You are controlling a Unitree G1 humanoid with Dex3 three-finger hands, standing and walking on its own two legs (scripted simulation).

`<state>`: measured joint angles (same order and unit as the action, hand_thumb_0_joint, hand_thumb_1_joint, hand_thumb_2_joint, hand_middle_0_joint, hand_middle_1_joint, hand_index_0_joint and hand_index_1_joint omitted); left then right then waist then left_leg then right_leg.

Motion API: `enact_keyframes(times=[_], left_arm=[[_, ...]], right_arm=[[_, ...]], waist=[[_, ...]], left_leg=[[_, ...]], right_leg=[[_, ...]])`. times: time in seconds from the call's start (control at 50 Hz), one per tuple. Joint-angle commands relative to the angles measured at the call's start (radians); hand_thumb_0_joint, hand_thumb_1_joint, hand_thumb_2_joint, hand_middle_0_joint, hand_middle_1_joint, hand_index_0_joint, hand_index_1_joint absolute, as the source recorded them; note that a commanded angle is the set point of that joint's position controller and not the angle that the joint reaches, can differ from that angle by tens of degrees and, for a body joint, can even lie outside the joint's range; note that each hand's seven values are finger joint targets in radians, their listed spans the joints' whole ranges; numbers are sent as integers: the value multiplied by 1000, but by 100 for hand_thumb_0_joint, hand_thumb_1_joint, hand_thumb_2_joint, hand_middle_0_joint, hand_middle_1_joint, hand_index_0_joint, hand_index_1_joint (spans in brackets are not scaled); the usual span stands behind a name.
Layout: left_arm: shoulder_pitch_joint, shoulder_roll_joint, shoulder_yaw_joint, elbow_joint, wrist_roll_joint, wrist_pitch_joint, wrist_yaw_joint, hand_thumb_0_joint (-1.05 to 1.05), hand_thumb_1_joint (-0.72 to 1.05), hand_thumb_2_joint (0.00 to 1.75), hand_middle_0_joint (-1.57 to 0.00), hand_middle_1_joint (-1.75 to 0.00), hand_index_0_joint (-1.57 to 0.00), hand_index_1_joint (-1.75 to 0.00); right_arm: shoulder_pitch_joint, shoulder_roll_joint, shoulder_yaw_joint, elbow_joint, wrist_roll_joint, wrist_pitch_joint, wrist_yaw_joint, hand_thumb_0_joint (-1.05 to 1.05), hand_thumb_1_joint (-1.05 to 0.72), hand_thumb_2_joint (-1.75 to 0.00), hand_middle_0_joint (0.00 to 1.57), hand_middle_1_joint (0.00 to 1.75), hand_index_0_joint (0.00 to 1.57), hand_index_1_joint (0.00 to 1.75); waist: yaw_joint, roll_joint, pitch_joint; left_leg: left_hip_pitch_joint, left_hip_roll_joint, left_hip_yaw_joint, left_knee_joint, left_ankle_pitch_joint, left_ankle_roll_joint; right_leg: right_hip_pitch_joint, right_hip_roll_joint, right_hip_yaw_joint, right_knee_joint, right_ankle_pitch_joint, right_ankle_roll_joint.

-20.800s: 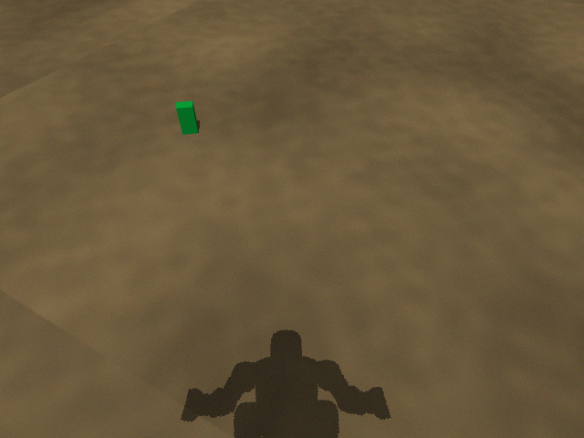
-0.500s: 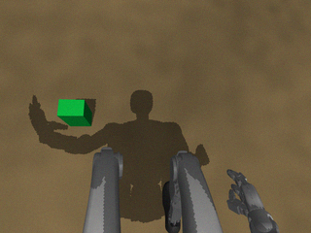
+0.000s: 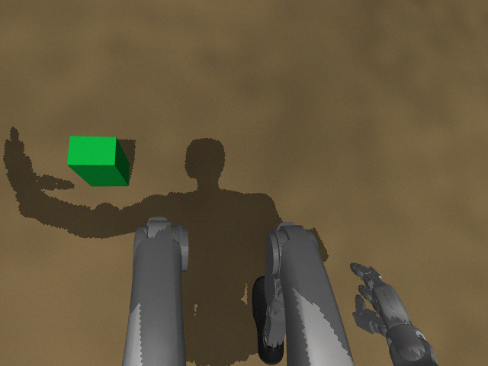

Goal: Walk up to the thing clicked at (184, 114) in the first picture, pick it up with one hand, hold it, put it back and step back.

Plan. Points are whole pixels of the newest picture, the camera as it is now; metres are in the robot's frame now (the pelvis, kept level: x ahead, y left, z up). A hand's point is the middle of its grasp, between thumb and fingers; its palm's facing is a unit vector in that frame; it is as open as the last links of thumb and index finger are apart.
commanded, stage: go down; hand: left
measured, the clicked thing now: (102, 164) +0.47 +0.31 -0.32
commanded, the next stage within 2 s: approach in 0.70 s
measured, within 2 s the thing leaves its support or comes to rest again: neither
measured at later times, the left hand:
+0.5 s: hand out of the picture +0.32 +0.49 +0.00, palm faces +0.46 -0.89 -0.09, open 17.2 cm
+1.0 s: hand out of the picture +0.32 +0.50 -0.03, palm faces +0.47 -0.88 -0.04, open 17.3 cm
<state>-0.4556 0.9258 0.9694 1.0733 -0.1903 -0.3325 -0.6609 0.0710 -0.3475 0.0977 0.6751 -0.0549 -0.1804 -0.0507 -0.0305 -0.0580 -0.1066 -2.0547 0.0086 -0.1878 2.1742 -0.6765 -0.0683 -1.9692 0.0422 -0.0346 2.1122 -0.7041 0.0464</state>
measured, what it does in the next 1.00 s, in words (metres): lowers itself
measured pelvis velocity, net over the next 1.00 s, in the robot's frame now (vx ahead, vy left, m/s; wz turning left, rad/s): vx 0.00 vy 0.01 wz -0.03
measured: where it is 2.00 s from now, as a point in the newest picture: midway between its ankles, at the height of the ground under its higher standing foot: (211, 336)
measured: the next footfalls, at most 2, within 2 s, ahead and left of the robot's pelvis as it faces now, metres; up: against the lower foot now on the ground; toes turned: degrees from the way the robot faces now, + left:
none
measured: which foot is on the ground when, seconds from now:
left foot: down 0.00-1.00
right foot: down 0.00-1.00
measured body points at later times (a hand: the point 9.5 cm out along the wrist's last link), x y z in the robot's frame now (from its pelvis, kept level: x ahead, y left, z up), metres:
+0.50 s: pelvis +0.00 +0.00 -0.03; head +0.20 +0.09 +0.36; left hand +0.29 +0.54 +0.01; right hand +0.19 -0.26 -0.12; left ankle +0.08 +0.14 -0.37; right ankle +0.09 -0.14 -0.37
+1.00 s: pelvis +0.00 +0.01 -0.05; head +0.20 +0.11 +0.33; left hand +0.29 +0.55 -0.03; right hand +0.19 -0.26 -0.14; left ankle +0.08 +0.14 -0.37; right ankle +0.09 -0.14 -0.37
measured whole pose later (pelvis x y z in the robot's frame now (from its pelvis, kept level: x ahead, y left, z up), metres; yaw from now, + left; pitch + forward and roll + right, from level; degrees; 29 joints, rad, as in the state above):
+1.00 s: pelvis +0.00 +0.01 -0.05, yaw -2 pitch +30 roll -9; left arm -0.53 1.01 1.03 1.20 -0.26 -0.44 -0.71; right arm 0.04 -0.38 0.15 0.67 -0.08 -0.17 -0.02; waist -0.05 -0.08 -0.04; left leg -2.19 -0.01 -0.20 2.35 -0.68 -0.05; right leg -2.09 0.05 -0.03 2.27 -0.71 0.05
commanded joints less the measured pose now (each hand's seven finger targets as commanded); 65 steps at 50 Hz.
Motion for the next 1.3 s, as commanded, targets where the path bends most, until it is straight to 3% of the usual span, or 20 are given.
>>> enact_keyframes(times=[0.0,0.18,0.4,0.74,0.82,0.9,0.94,0.96,0.98,1.0,1.04,1.08,1.14,1.16,1.18,1.2,1.22,1.24,1.26,1.28], left_arm=[[-142,468,62,-196,-32,-60,0,0,-50,7,-4,-11,-7,-8],[-117,495,99,-210,-48,-56,-10,0,-51,8,-3,-12,-7,-8],[-165,488,90,-178,-54,-65,-21,0,-51,8,-3,-11,-6,-7],[-156,553,136,-179,-63,-76,-36,0,-53,8,-3,-11,-7,-8],[-150,512,123,-133,-70,-83,-45,0,-54,0,-8,-7,-10,-5],[-163,424,98,-34,-103,-140,-60,0,-58,0,-8,-9,-11,-6],[-182,423,85,5,-108,-181,-55,0,-56,0,-8,-10,-10,-7],[-206,390,46,29,-104,-201,-55,0,-56,0,-7,-11,-11,-8],[-209,397,57,60,-103,-216,-46,0,-57,0,-8,-10,-11,-7],[-245,383,27,62,-100,-235,-43,0,-57,0,-8,-11,-11,-8],[-258,400,22,89,-86,-266,-25,0,-56,0,-8,-11,-11,-8],[-297,357,-33,81,-70,-298,-8,0,-58,1,-8,-12,-12,-8],[-295,473,36,28,-43,-360,34,0,-60,1,-9,-12,-12,-9],[-285,449,22,38,-42,-380,41,0,-61,1,-9,-13,-12,-9],[-284,489,56,1,-37,-404,55,0,-61,1,-9,-13,-13,-9],[-264,442,26,18,-36,-425,60,0,-61,1,-9,-13,-13,-10],[-259,476,57,0,-35,-446,72,0,-61,1,-10,-14,-13,-11],[-198,423,28,56,-32,-455,77,0,-61,1,-10,-14,-13,-10],[-259,492,69,-46,-32,-485,89,0,-61,2,-10,-14,-13,-11],[-226,464,45,11,-27,-494,95,0,-61,1,-9,-14,-13,-11]], right_arm=[[98,-247,-90,-71,5,-32,-18,0,-88,-89,20,30,20,30],[114,-257,-86,-66,7,-28,-13,0,-88,-89,20,30,20,30],[96,-257,-83,-75,6,-24,-3,0,-88,-89,20,30,20,30],[102,-270,-70,-66,1,-13,7,0,-88,-90,20,30,20,30],[89,-271,-67,-67,-1,-10,10,0,-89,-89,20,30,20,30],[63,-272,-50,-66,-14,-19,14,0,-89,-89,20,30,20,30],[53,-276,-37,-66,-24,-21,17,0,-89,-89,20,30,20,30],[41,-272,-29,-70,-30,-24,20,0,-89,-89,20,30,20,30],[48,-282,-25,-67,-37,-21,20,0,-89,-89,20,30,20,30],[34,-283,-16,-72,-41,-21,23,0,-89,-89,20,30,20,30],[25,-293,-10,-69,-56,-13,27,0,-88,-89,20,30,20,30],[6,-290,2,-84,-72,-5,36,0,-87,-88,20,30,20,30],[-6,-308,21,-82,-97,20,46,0,-88,-88,20,30,20,30],[-1,-308,28,-65,-104,32,50,0,-88,-88,20,30,20,30],[-15,-312,33,-76,-113,43,55,0,-88,-89,20,30,20,30],[-21,-312,43,-66,-122,54,59,0,-88,-89,20,30,20,30],[-26,-310,54,-62,-131,64,63,0,-88,-89,20,30,20,30],[-46,-312,64,-65,-137,74,66,0,-89,-89,20,30,20,30],[-54,-318,66,-61,-147,81,66,0,-89,-89,20,30,20,30],[-66,-323,76,-60,-151,90,68,0,-89,-89,20,30,20,30]], waist=[[60,307,-565],[76,327,-614],[51,279,-539],[69,309,-592],[45,288,-534],[4,207,-453],[-5,200,-431],[-23,190,-420],[-25,195,-419],[-36,195,-417],[-34,216,-416],[-50,230,-413],[-13,320,-468],[-19,344,-477],[-6,368,-489],[-21,382,-476],[-8,390,-475],[-12,384,-455],[-5,426,-471],[-14,436,-460]], left_leg=[[448,33,104,-323,56,79],[465,27,112,-276,158,76],[378,23,120,-236,77,86],[400,21,116,-191,177,78],[371,21,107,-178,147,79],[290,21,101,-113,112,86],[264,22,97,-90,104,85],[254,24,95,-77,77,86],[262,26,91,-69,95,82],[262,28,84,-64,72,80],[268,31,82,-48,45,78],[256,30,82,-30,16,75],[328,40,75,-12,90,58],[352,41,73,1,125,52],[365,43,69,8,151,49],[368,43,66,16,154,45],[366,45,65,29,171,45],[369,44,62,32,193,42],[384,49,60,42,213,39],[390,47,54,40,212,35]], right_leg=[[222,10,-90,-176,86,-83],[222,7,-93,-134,152,-86],[167,11,-90,-129,88,-83],[173,9,-95,-75,153,-85],[133,10,-103,-69,128,-84],[101,18,-113,-53,106,-78],[87,21,-116,-36,98,-78],[81,23,-120,-36,78,-75],[77,24,-127,-22,94,-77],[62,26,-133,-13,76,-78],[47,30,-136,0,60,-78],[44,31,-143,11,42,-76],[51,36,-153,67,94,-79],[52,35,-155,84,115,-79],[53,35,-159,100,131,-80],[50,36,-163,110,130,-79],[60,39,-165,119,140,-79],[56,40,-171,127,150,-79],[60,42,-172,141,172,-80],[53,41,-176,148,165,-81]])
